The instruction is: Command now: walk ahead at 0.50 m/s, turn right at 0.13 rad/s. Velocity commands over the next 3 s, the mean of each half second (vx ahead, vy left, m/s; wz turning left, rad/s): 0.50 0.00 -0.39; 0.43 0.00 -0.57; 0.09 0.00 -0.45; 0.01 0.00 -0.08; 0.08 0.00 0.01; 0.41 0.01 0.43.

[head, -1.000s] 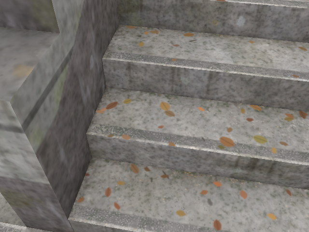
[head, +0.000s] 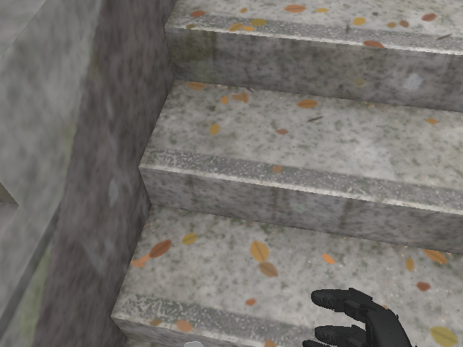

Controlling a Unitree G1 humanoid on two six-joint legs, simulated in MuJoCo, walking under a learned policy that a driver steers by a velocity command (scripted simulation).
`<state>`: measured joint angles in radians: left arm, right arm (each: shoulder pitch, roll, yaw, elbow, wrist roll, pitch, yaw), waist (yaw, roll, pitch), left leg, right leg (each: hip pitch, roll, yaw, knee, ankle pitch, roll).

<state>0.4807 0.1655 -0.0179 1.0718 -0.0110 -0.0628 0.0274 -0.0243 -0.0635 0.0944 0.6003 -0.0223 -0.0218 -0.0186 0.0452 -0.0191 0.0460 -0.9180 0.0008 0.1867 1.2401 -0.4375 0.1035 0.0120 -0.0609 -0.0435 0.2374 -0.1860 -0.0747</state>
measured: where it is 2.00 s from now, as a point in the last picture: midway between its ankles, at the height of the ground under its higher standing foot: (377, 205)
